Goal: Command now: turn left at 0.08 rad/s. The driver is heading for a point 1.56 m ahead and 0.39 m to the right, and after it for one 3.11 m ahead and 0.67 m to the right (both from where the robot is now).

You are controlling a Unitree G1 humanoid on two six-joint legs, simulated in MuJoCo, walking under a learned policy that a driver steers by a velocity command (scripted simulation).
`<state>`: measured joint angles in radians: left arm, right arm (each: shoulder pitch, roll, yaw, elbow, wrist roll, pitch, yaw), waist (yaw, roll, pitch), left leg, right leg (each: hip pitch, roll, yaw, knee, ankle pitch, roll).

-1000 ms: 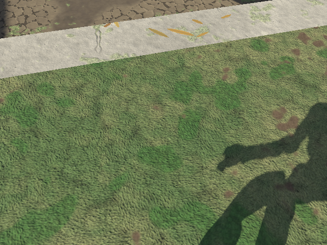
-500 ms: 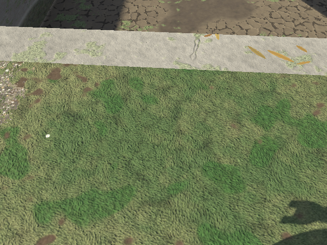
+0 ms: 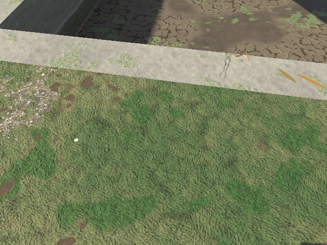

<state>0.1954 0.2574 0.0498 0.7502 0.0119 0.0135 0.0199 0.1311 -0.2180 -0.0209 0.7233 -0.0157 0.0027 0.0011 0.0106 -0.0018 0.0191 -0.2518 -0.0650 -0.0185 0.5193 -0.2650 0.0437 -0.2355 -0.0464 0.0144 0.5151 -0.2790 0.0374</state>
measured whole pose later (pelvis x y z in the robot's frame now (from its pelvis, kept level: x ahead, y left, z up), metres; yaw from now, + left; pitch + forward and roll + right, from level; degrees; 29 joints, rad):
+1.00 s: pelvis +0.00 -0.02 +0.00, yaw +0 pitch -2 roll +0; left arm 0.26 0.22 0.02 1.00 0.01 -0.01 0.04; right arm 0.16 -0.21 -0.04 1.10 0.00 0.01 -0.03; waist 0.00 0.00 0.04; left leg -0.19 -0.03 -0.04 0.49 -0.26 0.01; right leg -0.18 -0.01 0.00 0.48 -0.27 0.01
